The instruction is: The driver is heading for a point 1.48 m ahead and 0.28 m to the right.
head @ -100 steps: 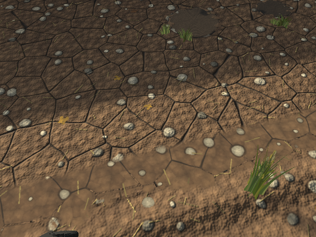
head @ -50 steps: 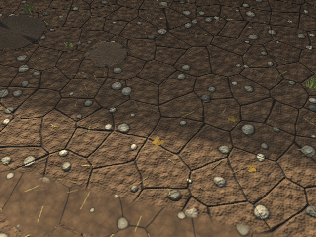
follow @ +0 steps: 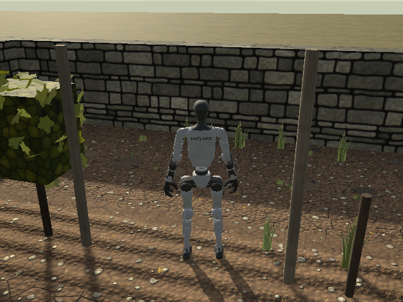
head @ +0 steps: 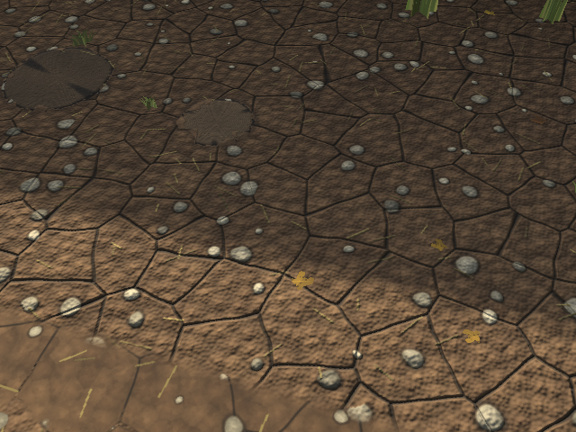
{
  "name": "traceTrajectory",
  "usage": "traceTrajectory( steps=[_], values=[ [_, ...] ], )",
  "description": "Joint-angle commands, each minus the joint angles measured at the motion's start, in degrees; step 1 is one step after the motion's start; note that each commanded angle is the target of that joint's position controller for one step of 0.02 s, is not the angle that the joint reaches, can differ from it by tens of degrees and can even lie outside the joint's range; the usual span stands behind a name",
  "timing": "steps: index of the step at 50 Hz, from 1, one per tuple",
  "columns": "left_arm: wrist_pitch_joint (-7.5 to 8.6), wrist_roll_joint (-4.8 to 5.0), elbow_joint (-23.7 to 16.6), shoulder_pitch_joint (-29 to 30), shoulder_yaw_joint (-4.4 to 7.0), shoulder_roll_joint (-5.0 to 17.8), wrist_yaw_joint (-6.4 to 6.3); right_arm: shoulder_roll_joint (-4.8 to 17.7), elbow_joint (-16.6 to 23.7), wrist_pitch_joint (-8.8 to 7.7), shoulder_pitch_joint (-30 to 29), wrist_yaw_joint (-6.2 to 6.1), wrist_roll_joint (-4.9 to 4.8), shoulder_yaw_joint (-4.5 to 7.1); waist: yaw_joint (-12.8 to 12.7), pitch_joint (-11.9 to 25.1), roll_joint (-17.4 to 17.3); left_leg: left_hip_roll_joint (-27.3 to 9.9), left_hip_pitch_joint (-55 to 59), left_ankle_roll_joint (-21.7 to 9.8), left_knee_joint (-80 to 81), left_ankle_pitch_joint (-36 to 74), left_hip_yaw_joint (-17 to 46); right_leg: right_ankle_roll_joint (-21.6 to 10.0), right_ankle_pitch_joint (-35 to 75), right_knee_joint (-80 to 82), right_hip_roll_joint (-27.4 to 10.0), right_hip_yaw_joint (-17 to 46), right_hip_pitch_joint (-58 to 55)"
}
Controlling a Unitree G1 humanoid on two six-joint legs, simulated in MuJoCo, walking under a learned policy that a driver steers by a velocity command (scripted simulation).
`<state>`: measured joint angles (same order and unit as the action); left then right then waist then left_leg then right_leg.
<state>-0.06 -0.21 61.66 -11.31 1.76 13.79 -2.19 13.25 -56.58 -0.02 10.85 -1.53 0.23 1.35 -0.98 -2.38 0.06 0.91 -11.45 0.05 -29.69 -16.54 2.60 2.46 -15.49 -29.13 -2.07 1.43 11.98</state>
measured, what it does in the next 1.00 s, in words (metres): stands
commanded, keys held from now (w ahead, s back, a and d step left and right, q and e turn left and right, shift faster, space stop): no key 1.00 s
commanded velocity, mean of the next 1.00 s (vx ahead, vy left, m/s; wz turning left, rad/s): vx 0.00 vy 0.00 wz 0.00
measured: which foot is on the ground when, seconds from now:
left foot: down 0.00-1.00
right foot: down 0.00-1.00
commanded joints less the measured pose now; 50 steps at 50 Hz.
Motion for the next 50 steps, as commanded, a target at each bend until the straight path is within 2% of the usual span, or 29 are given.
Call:
traceTrajectory(
  steps=[1, 23, 50],
  values=[
    [0.43, 0.01, -1.30, -1.33, 0.88, 6.22, -0.26, 6.17, 1.20, -0.47, 0.66, -0.24, -0.06, 1.00, 0.22, 0.80, -0.47, -1.71, -1.63, -1.39, 5.97, 7.79, 1.18, -1.07, 6.96, 4.05, 0.18, -0.72, -0.19],
    [0.46, 0.16, -0.01, -5.63, -0.13, 3.92, -0.42, 4.59, -3.56, -0.25, 4.42, -0.69, -0.26, 0.04, 0.68, -0.21, 0.07, -1.07, -2.30, -0.61, 5.46, 7.63, -0.13, -1.71, 6.46, 4.16, 0.79, -1.04, 0.80],
    [0.49, 0.33, 0.01, -9.59, -0.56, 1.83, -0.54, 2.46, -5.46, -0.21, 8.65, -1.06, -0.38, -0.45, 0.86, -1.30, 0.04, -0.94, -2.99, -0.01, 5.15, 7.13, -0.78, -2.19, 5.83, 4.22, 1.23, -1.06, 1.68]
  ],
)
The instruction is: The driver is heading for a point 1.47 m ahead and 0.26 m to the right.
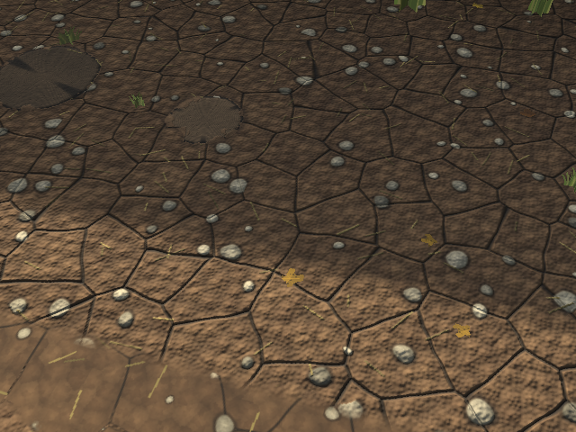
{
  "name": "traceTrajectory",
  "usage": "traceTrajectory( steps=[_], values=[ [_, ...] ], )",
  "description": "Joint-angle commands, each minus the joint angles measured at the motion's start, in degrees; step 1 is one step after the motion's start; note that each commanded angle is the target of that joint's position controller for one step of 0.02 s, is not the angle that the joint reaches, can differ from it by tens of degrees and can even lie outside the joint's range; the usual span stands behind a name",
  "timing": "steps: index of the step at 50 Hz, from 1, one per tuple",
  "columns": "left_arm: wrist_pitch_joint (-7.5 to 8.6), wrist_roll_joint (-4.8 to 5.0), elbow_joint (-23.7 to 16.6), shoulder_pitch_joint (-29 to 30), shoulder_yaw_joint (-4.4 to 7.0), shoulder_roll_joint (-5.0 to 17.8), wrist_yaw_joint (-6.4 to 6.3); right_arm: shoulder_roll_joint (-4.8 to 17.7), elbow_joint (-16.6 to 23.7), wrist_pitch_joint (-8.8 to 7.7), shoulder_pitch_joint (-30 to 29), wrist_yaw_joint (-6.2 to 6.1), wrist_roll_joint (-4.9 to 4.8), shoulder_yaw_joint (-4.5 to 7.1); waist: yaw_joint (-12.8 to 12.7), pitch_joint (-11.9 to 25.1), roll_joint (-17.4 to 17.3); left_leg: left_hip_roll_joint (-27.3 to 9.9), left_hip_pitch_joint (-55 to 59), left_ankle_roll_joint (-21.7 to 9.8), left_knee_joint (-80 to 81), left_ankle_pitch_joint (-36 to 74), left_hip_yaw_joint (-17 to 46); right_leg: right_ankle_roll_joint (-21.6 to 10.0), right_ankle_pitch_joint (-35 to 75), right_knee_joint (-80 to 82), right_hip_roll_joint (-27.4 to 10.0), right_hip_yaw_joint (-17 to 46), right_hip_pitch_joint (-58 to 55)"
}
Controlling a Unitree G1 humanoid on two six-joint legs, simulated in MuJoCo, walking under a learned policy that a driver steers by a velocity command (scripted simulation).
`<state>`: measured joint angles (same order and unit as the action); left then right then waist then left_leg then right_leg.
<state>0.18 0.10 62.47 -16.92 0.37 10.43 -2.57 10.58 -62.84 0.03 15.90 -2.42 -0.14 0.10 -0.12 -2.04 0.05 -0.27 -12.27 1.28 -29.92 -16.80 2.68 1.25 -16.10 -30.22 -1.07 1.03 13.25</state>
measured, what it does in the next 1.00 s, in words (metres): shifts its weight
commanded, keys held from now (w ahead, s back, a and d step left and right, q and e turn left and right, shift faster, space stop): no key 0.04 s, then w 0.16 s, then no key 0.68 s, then w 0.12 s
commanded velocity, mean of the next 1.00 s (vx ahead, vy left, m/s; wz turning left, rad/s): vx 0.09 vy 0.00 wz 0.00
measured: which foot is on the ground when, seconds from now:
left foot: down 0.00-1.00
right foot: down 0.00-1.00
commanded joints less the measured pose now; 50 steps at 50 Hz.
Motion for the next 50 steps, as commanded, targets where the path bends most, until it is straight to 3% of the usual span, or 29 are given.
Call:
traceTrajectory(
  steps=[1, 3, 6, 8, 10, 12, 14, 15, 16, 17, 18, 19, 20, 21, 22, 23, 24, 25, 26, 27, 28, 29, 30, 32, 38, 44, 46, 48, 50],
  values=[
    [0.25, 0.02, -0.81, -4.09, 0.82, 5.13, -0.16, 5.07, 0.77, -0.26, 3.73, -0.18, -0.01, 0.80, 0.01, -1.67, 0.04, 0.23, -2.19, -1.23, 5.37, 7.37, -0.87, -0.99, 6.43, 5.31, 0.23, -0.65, 0.44],
    [0.18, -0.02, -0.17, -5.39, 0.66, 4.36, -0.19, 4.28, 0.09, -0.21, 5.08, -0.21, 0.02, 0.63, 0.02, -0.29, 0.06, 0.83, -1.62, -1.33, 5.56, 1.75, -1.54, -1.13, 0.65, 5.57, 0.82, -1.23, -0.16],
    [0.20, 0.78, -0.90, -5.22, 1.45, 6.29, -0.57, 5.75, 0.88, -0.35, 4.86, -0.54, -0.72, 1.31, -0.01, -5.70, 0.66, 1.77, -7.95, -3.95, 3.95, -22.87, -1.64, -4.07, -24.98, 5.53, 0.94, 0.22, 5.55],
    [1.45, 1.17, -1.45, -6.04, 1.59, 6.14, -0.23, 4.69, 1.67, -1.79, 4.89, -0.17, -1.07, 1.22, -0.28, -8.09, 1.41, 0.26, -10.68, -5.29, 2.94, -23.50, 0.09, -6.08, -27.23, 6.31, -1.40, 3.86, 6.71],
    [2.74, 1.46, -1.35, -8.41, 2.02, 6.72, 0.31, 3.93, 2.43, -3.37, 4.33, 0.48, -1.23, 1.22, -1.14, -7.40, 2.63, 0.10, -12.67, -5.57, -0.20, -19.94, -0.01, -8.12, -26.99, 7.37, -4.05, 8.30, 4.16],
    [3.23, 1.32, -1.86, -8.18, 2.35, 7.89, 0.66, 1.69, 3.37, -4.37, 2.99, 1.00, -0.85, 0.70, -1.02, -6.66, 6.45, 2.46, -12.39, -4.75, -5.17, -8.58, -3.32, -10.09, -20.38, 10.43, -7.29, 13.95, 2.25],
    [3.18, 1.04, -3.37, -5.29, 2.52, 9.30, 0.75, 1.58, 3.12, -4.70, 5.91, 1.07, -0.28, 0.54, 1.32, -5.11, 7.79, 2.65, -7.55, -4.98, -4.69, -0.97, -3.67, -10.30, -4.46, 8.60, -8.51, 14.33, 3.73],
    [3.28, 0.96, -4.18, -3.65, 2.22, 7.82, 0.78, 2.82, 2.19, -4.67, 8.13, 1.20, -0.18, 0.77, 1.84, -4.23, 4.26, 2.04, -3.72, -4.89, -3.13, 7.21, -2.32, -8.21, 3.57, 4.01, -4.91, 8.90, 4.66],
    [3.41, 0.77, -4.23, -3.86, 1.78, 5.45, 0.63, 5.20, 1.31, -4.45, 9.69, 1.39, -0.60, 1.49, 1.50, -2.42, -2.05, 0.76, 0.20, -4.75, -1.87, 19.17, 0.13, -4.57, 10.25, -3.44, 0.72, 0.82, 4.78],
    [3.58, 0.48, -4.06, -4.41, 1.29, 3.82, 0.40, 7.39, 0.56, -3.95, 12.24, 1.45, -1.16, 2.11, 2.14, -0.01, -8.21, -2.10, 5.88, -6.05, -0.79, 30.04, 4.41, -1.07, 10.14, -10.53, 3.83, -3.75, 8.45],
    [3.66, 0.61, -4.18, -3.92, 0.90, 3.22, 0.44, 7.73, -0.03, -3.52, 15.43, 1.38, -1.05, 2.09, 3.47, 2.07, -11.63, -8.22, 10.65, -9.19, 1.73, 40.92, 11.82, 0.95, 2.59, -16.35, 3.83, -3.93, 12.90],
    [3.43, 1.02, -4.57, -3.14, 0.58, 2.28, 0.61, 6.15, 0.18, -3.55, 15.25, 1.35, -0.17, 1.34, 3.20, 1.73, -13.41, -14.87, 10.86, -12.87, 4.15, 51.33, 18.11, 1.55, -11.87, -21.40, 2.24, -2.21, 15.41],
    [3.00, 1.08, -5.17, -1.66, 0.50, 2.03, 0.70, 5.07, 0.94, -3.91, 13.13, 1.33, 0.44, 0.71, 2.29, 0.30, -10.49, -17.59, 10.67, -15.11, 4.45, 55.19, 19.46, 1.58, -19.00, -24.61, 0.18, -0.03, 17.26],
    [2.66, 1.01, -5.76, -0.42, 0.28, 1.64, 0.80, 5.80, 1.84, -3.97, 10.42, 1.20, 0.45, 0.80, 1.30, -0.15, -7.66, -17.16, 11.12, -14.96, 4.08, 53.82, 17.32, 1.26, -19.96, -22.56, -1.44, 0.48, 17.99],
    [2.58, 1.02, -6.13, 0.56, 0.10, 1.36, 0.86, 7.20, 2.78, -3.54, 7.31, 0.95, 0.03, 1.12, 0.34, -0.69, -6.21, -14.77, 10.15, -12.88, 3.65, 51.32, 13.90, 0.90, -17.68, -15.39, -2.02, -0.32, 15.97],
    [2.63, 1.22, -5.55, 0.06, 0.29, 1.88, 0.80, 7.71, 3.61, -2.71, 4.03, 0.56, -0.61, 1.17, -1.11, -0.43, -6.06, -11.48, 7.69, -10.14, 2.79, 50.50, 9.91, 0.69, -9.55, -5.46, -1.17, -1.72, 9.77],
    [2.52, 1.16, -3.80, -3.12, 0.58, 2.40, 0.88, 8.55, 3.68, -1.81, 2.51, 0.30, -1.20, 1.34, -2.88, 0.63, -6.42, -8.73, 4.21, -7.67, 1.73, 50.07, 6.18, 0.44, 5.38, 4.20, 0.61, -3.19, 0.37],
    [1.87, 0.74, -2.75, -5.51, 1.39, 4.90, 0.84, 9.69, 3.02, -1.59, 5.15, 0.34, -1.42, 1.91, -2.69, 2.22, -5.50, -6.54, 2.44, -5.45, 1.63, 45.37, 4.50, 0.01, 16.71, 5.65, 1.31, -2.03, -6.70],
    [1.03, 0.80, -2.94, -7.25, 2.25, 8.37, 0.39, 10.00, 2.94, -1.97, 7.23, 0.25, -0.45, 2.29, -1.77, 3.69, -0.35, -3.89, -0.32, -3.43, 1.35, 34.51, 2.41, -1.36, 33.40, 3.57, -1.74, 1.00, -12.46],
    [0.52, 0.99, -2.94, -4.92, 1.81, 7.68, 0.38, 4.09, 2.00, -2.14, 10.17, 0.28, 0.40, 1.13, 0.09, 4.43, 6.71, -0.72, -0.85, -1.38, 2.39, 18.57, 0.03, -5.11, 44.28, -0.14, -4.89, 2.66, -13.33],
    [0.26, 0.88, -3.30, -3.24, 1.35, 5.19, 0.46, 2.96, 1.04, -2.03, 10.91, 0.33, 0.35, 0.94, -0.08, 3.97, 5.97, -0.53, -0.24, -0.31, 2.80, 12.21, 0.00, -7.27, 46.76, -0.76, -6.04, 3.85, -13.03],
    [0.22, 0.69, -3.32, -2.13, 1.64, 5.46, 0.50, 3.85, 1.11, -1.93, 9.59, 0.38, -0.27, 1.28, -0.36, 2.54, 4.26, 0.02, -1.67, -0.07, 2.83, 13.01, -0.46, -7.17, 46.21, -1.22, -5.31, 3.53, -13.61],
    [0.34, 0.63, -3.52, -1.41, 2.35, 7.30, 0.53, 3.99, 1.28, -1.70, 8.11, 0.23, -0.45, 1.33, -0.85, 2.84, 2.42, 0.19, -1.85, -0.03, 2.45, 16.44, -0.82, -6.86, 44.74, -1.48, -4.40, 3.10, -13.87],
    [0.87, 0.91, -3.56, -0.20, 2.71, 7.46, 0.63, 3.97, 1.18, -0.88, 7.78, 0.14, -0.19, 1.30, -0.63, 3.59, 1.20, -0.17, -0.35, 0.05, 2.45, 19.80, -0.73, -6.47, 45.29, -1.29, -4.02, 2.51, -12.98],
    [1.16, 0.90, -3.01, 3.34, 3.17, 6.87, 1.16, 5.32, 0.75, 0.66, 6.86, -0.63, -0.14, 1.74, 0.21, 2.98, -0.09, -0.78, 5.39, -0.36, 4.31, 22.16, -1.29, -5.07, 34.76, 0.54, -2.00, 0.67, -7.85],
    [0.52, 0.63, -2.10, 4.46, 3.33, 6.29, 0.67, 5.33, 0.35, 0.55, 5.55, -0.67, 0.01, 1.89, 0.17, 0.74, -0.02, -0.82, 3.56, -0.70, 6.11, 16.70, -1.55, -4.08, 25.67, 2.17, -1.10, -0.20, -6.84],
    [0.10, 1.07, -1.02, 3.08, 3.59, 6.16, 0.42, 4.72, -0.47, 0.44, 6.63, -0.68, -0.45, 1.98, 0.13, 1.33, 0.23, 1.04, 2.31, -1.90, 4.98, 1.23, -3.43, -4.66, 7.78, 1.32, 0.91, -1.90, -6.75],
    [0.16, 1.54, -1.00, 2.55, 3.87, 6.42, 0.27, 4.64, 0.26, -0.15, 5.71, -0.66, -0.95, 2.03, -0.45, -3.92, 0.06, 0.97, -3.44, -4.35, 3.84, -16.51, -2.45, -6.17, -17.71, 2.92, 0.53, 0.21, -1.09],
    [1.62, 2.08, -1.23, 1.09, 3.91, 6.92, 0.43, 3.88, 1.69, -1.88, 5.11, -0.55, -1.51, 1.74, -0.92, -9.23, 1.99, -0.14, -9.19, -6.05, 1.81, -22.33, -0.99, -8.41, -27.49, 5.79, -2.78, 6.05, 2.34]
  ],
)
Keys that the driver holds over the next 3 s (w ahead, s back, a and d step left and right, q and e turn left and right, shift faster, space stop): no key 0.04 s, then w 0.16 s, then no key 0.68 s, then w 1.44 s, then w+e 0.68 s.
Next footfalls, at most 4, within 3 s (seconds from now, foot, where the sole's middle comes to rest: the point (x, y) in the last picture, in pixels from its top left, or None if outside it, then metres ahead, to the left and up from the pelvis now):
1.56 right None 0.44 -0.09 -0.77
2.12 left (237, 343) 0.73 0.16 -0.77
2.68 right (331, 250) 1.02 -0.09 -0.77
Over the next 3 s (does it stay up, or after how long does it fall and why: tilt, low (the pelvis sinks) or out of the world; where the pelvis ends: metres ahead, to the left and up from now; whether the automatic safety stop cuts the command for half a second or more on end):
stays up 1.03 -0.02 0.01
